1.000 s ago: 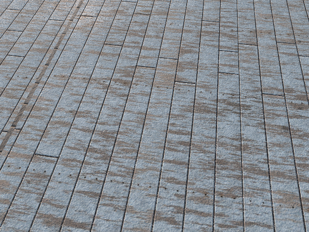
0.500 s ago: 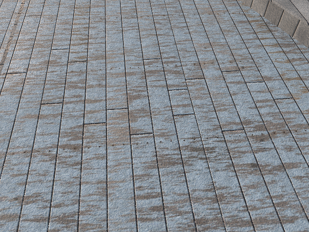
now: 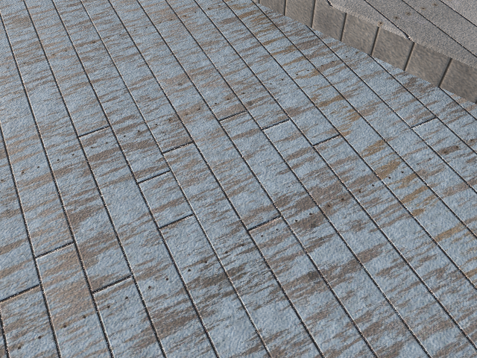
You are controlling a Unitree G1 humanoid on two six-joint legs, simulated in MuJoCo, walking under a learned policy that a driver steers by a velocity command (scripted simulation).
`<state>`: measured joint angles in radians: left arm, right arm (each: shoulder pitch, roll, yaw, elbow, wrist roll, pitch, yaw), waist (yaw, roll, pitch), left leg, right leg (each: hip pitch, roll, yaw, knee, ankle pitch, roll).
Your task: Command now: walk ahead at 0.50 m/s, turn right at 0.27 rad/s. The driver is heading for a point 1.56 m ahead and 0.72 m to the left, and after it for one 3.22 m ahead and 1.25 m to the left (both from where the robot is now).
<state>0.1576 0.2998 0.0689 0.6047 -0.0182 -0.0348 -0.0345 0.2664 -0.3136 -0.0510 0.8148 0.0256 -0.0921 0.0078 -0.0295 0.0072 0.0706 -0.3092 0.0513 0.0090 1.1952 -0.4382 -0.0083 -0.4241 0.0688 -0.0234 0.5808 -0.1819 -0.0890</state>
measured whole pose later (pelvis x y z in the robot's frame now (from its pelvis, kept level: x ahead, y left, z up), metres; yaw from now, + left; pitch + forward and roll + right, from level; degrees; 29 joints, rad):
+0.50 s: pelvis +0.29 +0.07 -0.01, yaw +11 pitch +3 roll -1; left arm 0.30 0.30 0.06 0.79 0.00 -0.06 0.01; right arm 0.12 -0.30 -0.05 0.69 0.02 -0.07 0.05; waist 0.02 0.01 0.05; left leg -0.51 -0.05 0.03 0.63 -0.16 0.08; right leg -0.15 -0.01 -0.03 0.98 -0.49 0.01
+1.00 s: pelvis +0.59 +0.10 +0.00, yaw +29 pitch +2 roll -1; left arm 0.13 0.27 0.05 0.68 0.01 -0.11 -0.01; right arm 0.35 -0.31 -0.06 0.73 0.03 -0.02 -0.01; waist -0.04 0.04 0.00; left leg -0.32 -0.07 -0.15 1.09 -0.46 0.03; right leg -0.40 0.03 0.00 0.54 -0.16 -0.01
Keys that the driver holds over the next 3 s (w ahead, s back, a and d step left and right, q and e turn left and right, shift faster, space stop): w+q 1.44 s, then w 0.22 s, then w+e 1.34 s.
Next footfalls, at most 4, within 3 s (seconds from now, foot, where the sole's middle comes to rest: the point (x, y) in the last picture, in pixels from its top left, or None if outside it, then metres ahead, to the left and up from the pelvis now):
0.44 left None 0.41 0.17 -0.76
0.90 right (228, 255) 0.73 0.05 -0.76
1.44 left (106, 235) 0.82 0.43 -0.76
1.98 right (98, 145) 1.19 0.51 -0.76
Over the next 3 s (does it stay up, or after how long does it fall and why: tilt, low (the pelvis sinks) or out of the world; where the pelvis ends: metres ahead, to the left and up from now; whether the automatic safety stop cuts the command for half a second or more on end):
stays up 1.48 0.74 -0.01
